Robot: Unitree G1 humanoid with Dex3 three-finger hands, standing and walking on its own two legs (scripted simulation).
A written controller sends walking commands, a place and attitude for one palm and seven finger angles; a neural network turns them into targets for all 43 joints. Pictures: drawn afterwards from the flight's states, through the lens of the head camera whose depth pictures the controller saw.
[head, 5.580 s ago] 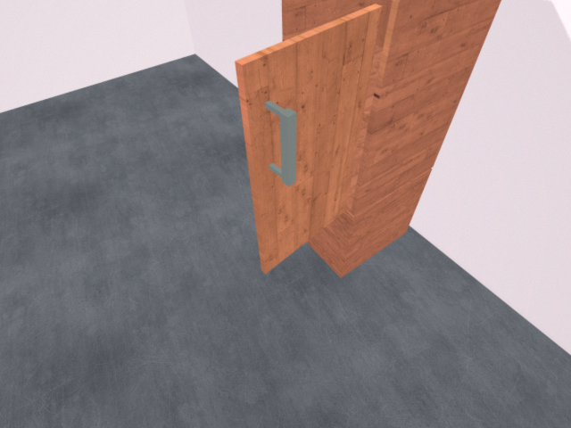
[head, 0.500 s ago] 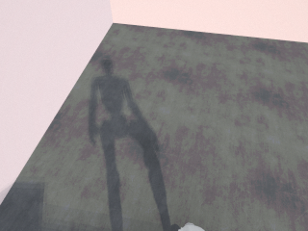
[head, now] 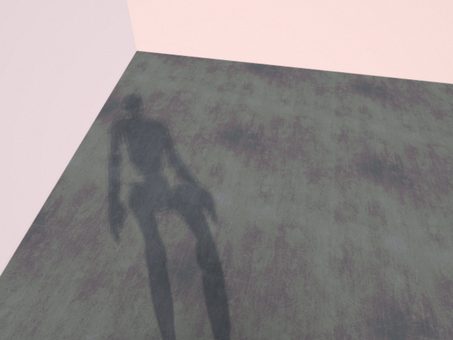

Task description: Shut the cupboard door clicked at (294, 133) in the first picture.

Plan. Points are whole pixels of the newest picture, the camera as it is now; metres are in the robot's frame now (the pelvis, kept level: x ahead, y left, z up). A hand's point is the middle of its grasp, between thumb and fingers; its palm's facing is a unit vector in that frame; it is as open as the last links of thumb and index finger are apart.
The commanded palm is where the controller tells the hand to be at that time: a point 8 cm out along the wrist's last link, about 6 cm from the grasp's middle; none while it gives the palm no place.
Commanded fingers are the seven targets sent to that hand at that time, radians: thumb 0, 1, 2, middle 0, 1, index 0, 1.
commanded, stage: walk to a spot facing it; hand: left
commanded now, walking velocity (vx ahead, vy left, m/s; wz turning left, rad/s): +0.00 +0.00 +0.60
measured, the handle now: out of the picture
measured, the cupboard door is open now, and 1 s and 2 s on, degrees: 97 97 97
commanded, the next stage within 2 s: none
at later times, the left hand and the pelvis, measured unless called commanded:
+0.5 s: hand out of the picture +0.11 +0.21 -0.18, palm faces +0.35 -0.91 -0.23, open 7.3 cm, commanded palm none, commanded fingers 0.00 0.90 0.90 -0.20 -0.30 -0.20 -0.30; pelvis +0.12 -0.01 -0.01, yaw +20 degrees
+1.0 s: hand out of the picture +0.14 +0.15 -0.15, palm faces +0.58 -0.77 -0.26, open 7.4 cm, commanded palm none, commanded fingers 0.00 0.90 0.90 -0.20 -0.30 -0.20 -0.30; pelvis +0.19 -0.05 +0.01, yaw +38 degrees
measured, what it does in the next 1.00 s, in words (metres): walks ahead, turning left: right foot, then left foot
